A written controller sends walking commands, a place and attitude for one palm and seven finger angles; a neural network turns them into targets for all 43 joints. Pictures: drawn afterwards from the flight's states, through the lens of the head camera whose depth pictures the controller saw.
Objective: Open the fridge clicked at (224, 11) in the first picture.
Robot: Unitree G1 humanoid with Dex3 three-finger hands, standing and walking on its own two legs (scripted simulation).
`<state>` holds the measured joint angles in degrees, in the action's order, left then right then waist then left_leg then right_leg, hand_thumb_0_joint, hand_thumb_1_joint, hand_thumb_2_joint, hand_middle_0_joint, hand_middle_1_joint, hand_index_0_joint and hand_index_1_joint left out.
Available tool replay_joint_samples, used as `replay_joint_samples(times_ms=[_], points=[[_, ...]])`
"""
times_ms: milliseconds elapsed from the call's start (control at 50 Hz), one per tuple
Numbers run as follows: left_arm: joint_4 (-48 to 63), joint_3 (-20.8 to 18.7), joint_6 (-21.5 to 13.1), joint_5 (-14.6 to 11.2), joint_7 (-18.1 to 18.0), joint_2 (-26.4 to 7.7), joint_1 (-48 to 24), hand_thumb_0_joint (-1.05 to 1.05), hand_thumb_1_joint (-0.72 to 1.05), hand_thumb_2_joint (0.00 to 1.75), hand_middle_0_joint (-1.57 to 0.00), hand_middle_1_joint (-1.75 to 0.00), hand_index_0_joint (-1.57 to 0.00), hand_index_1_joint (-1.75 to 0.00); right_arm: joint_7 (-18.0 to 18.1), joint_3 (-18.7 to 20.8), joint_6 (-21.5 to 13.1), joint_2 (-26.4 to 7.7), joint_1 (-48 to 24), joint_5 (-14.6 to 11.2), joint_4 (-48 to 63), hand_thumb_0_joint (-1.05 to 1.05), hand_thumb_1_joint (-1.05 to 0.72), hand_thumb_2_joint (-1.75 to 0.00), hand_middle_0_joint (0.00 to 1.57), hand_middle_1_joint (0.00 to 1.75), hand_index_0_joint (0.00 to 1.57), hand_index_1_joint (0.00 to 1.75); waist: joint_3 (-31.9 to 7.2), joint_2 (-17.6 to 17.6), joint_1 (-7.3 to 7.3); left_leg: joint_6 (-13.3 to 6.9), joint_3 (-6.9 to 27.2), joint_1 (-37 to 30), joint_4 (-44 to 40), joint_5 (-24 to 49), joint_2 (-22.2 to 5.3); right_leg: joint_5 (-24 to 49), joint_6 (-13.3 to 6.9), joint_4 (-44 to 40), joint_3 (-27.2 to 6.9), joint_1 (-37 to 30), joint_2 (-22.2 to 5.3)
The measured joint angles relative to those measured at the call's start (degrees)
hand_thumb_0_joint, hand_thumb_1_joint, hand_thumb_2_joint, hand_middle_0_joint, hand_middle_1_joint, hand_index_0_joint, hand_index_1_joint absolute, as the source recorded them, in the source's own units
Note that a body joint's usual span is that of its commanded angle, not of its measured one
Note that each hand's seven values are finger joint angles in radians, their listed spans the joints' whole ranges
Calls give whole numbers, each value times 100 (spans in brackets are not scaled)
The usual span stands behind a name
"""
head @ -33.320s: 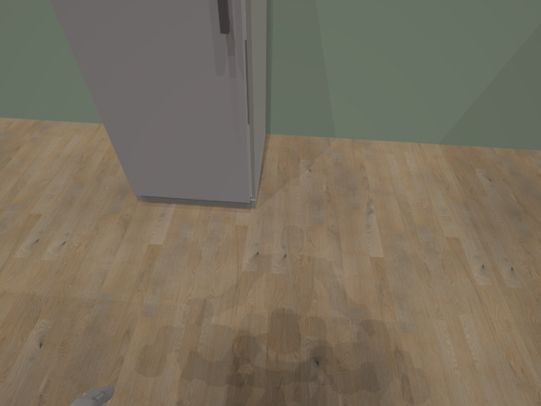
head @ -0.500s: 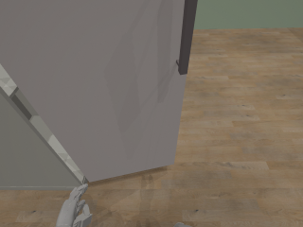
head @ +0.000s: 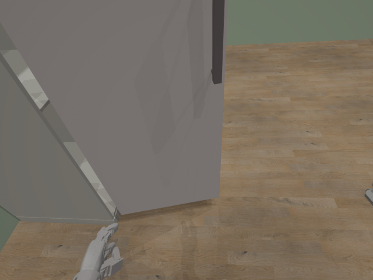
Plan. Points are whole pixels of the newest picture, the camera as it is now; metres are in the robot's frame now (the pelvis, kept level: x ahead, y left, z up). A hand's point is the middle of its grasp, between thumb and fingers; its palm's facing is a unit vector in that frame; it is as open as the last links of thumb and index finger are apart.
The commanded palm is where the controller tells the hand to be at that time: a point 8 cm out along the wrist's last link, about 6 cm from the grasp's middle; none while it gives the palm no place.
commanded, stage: step back with the hand held close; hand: right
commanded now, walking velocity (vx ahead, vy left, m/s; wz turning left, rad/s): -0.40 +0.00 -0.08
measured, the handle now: (215, 17) +0.65 -0.11 +0.28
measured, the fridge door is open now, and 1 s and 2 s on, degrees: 77 77 77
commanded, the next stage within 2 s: stop stepping back and stand still in 0.08 s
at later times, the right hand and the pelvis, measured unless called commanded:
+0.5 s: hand out of the picture +0.06 -0.34 +0.16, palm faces +0.53 +0.81 -0.27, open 7.4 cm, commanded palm +0.00 -0.36 +0.19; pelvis -0.14 -0.06 -0.01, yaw -1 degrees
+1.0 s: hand out of the picture +0.04 -0.36 +0.16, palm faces +0.51 +0.77 -0.38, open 7.4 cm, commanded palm -0.03 -0.39 +0.19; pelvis -0.16 -0.08 -0.01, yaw -2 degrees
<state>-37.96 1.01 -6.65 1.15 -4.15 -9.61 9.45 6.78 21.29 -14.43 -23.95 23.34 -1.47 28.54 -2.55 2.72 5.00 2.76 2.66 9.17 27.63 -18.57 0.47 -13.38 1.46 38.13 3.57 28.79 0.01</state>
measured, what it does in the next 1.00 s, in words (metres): walks backwards: right foot, then left foot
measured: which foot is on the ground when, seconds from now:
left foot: down 0.00-0.02, up 0.04-0.28, down 0.30-0.48, up 0.50-0.70, down 0.72-1.00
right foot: up 0.00-0.00, down 0.02-0.28, up 0.30-0.46, down 0.48-1.00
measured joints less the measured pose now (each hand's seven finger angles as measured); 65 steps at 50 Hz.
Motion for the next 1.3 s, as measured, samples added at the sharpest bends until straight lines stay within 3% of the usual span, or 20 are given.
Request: replay_joint_samples(times_ms=[20, 100, 180, 280, 320, 360, 400, 460, 500, 560, 620, 680, 720, 760, 800, 860, 940, 1060, 1180, 1300], points=[[56, 37, 18, -16, -25, -33, 56, 1, 90, 90, -20, -30, -20, -30, -29, -11, 50, -29, -84, 12, 4, 1, -89, -90, 21, 30, 21, 30, -41, -30, -90, 37, -28, 120, 176, -82, 22, 430, -43, -380, -87, -258, -39], [148, -15, -67, -1, -16, 62, -119, 1, 90, 90, -20, -30, -20, -30, -139, 224, 91, -268, -248, -93, -118, 1, -89, -90, 21, 30, 21, 30, 304, 66, -523, -225, 210, 919, 1655, -890, 213, 998, -708, -895, -43, -269, 81], [347, -43, -163, 57, 82, 113, 179, 1, 90, 90, -20, -30, -20, -30, -170, 408, 183, -484, 668, -208, 322, 1, -89, -90, 21, 30, 21, 30, 303, -26, -686, -400, -181, 988, 1927, -1008, 543, 1584, -620, -1915, -58, -525, -93], [318, -148, -159, 70, 67, -46, 603, 1, 90, 90, -20, -30, -20, -30, -61, 384, 311, -635, 1341, -244, 699, 1, -89, -90, 22, 31, 21, 30, 61, -68, -589, -650, -758, -34, 189, -1037, 581, 1126, -148, -2428, -81, -402, 50], [291, -145, -87, 69, 67, -173, 562, 1, 90, 90, -20, -30, -20, -30, 22, 578, 371, -727, 1450, -260, 863, 1, -89, -90, 22, 31, 21, 30, 59, 158, -332, -844, -588, -118, -460, -398, 266, 169, 19, -1027, -14, 242, 247], [23, -174, 40, 41, 34, -305, 497, 1, 90, 90, -20, -30, -20, -30, 50, 510, 404, -564, 1259, -251, 747, 1, -88, -90, 22, 31, 21, 30, 102, -27, -243, -676, -627, 55, -28, 125, 269, -251, 37, 741, -287, 519, 159], [-199, -206, 104, -58, -33, -284, 658, 1, 90, 90, -20, -30, -20, -30, 74, 353, 444, -366, 858, -199, 342, 1, -88, -90, 22, 31, 21, 30, -85, -7, -242, -519, -683, 56, 136, -14, 162, -481, -17, 1516, -359, 343, 71], [-302, -171, 93, -83, -140, -282, 870, 1, 90, 90, -20, -30, -20, -30, 200, 200, 544, 59, 263, -66, -260, 1, -88, -90, 21, 31, 21, 30, -319, 90, -332, -391, -756, 175, 426, -211, -57, -834, -201, 751, -322, -557, -205], [-200, -174, -9, -86, -194, -363, 860, 1, 90, 90, -20, -30, -20, -30, 285, 147, 590, 293, 20, -45, -397, 1, -89, -90, 21, 30, 21, 30, -306, -1, -514, -375, -771, 522, 1043, -595, -131, -812, -287, -29, -434, -908, -258], [-158, -119, -130, -36, -143, -76, 605, 1, 90, 90, -20, -30, -20, -30, 254, 270, 595, 209, 123, -64, -354, 1, -89, -90, 21, 30, 20, 30, -16, 216, -669, -364, -378, 1102, 2298, -933, -42, -339, -238, -72, -230, -947, -72], [-31, 22, -245, 1, 23, 191, 670, 1, 90, 90, -20, -30, -20, -30, 144, 280, 496, -40, 570, -37, 8, 2, -89, -90, 21, 30, 20, 30, 66, 189, -767, -389, -534, 1315, 2431, -722, 96, 14, -241, -607, -236, -1152, -108], [76, 121, -184, 33, 90, 289, 829, 1, 90, 90, -20, -30, -20, -30, 103, 280, 359, -273, 961, 3, 237, 2, -89, -90, 21, 30, 21, 30, 22, -50, -732, -476, -911, 889, 1304, -792, 201, -108, -205, -812, -283, -1194, -261], [200, 131, -87, 30, 92, 292, 914, 1, 90, 90, -20, -30, -20, -30, 111, 402, 343, -529, 1068, 19, 282, 1, -89, -90, 21, 30, 21, 30, -60, -46, -693, -744, -752, 495, 388, -1046, 171, -805, -230, -266, -230, -842, -199], [100, 79, 6, 10, 90, 171, 759, 1, 90, 90, -21, -30, -20, -30, 104, 460, 333, -531, 873, -9, 196, 1, -89, -90, 21, 30, 21, 30, 58, -97, -507, -853, -725, 650, 350, 153, 104, -1080, -192, 966, -227, -343, -189], [-129, 23, 55, 8, 84, 28, 642, 1, 90, 90, -21, -30, -20, -30, 132, 442, 303, -349, 670, -24, -15, 1, -88, -90, 21, 31, 21, 30, 104, -156, -405, -756, -730, 675, 534, 381, 54, -1140, -179, 1607, -223, -156, -217], [-248, -42, 92, -19, 9, -151, 639, 1, 90, 90, -21, -30, -20, -30, 209, 348, 354, 51, 521, -26, -323, 1, -89, -90, 21, 30, 21, 30, 14, -140, -339, -570, -665, 612, 611, 159, -59, -964, -221, 1042, -62, -437, -283], [-152, -160, -43, -41, -130, -401, 585, 1, 90, 90, -20, -30, -20, -30, 248, 121, 407, 373, 315, -4, -440, 1, -89, -90, 21, 30, 21, 30, 102, -246, -418, -393, -773, 673, 1036, -125, -137, -251, -254, -188, -107, -989, -318], [68, -131, -215, -60, -82, -176, 413, 1, 90, 90, -20, -30, -20, -30, 160, 216, 279, 148, 434, 88, -341, 1, -89, -90, 21, 30, 21, 30, 306, -104, -530, -367, -572, 519, 766, -33, -84, -144, -116, -357, -93, -1094, -233], [147, -62, -251, -97, 50, -98, 358, 1, 90, 90, -20, -30, -20, -30, 152, 321, 62, -31, 746, -18, -116, 1, -89, -90, 21, 30, 21, 30, 296, -227, -484, -379, -562, 441, 407, 83, -12, -129, -88, -510, -86, -1091, -292], [128, -57, -92, -124, -10, -150, 239, 1, 90, 90, -20, -30, -20, -30, 117, 206, 208, 74, 688, -63, -476, 1, -89, -90, 21, 30, 21, 30, 277, -298, -459, -283, -480, 331, 201, 143, -79, -87, -162, -737, 6, -1234, -222]])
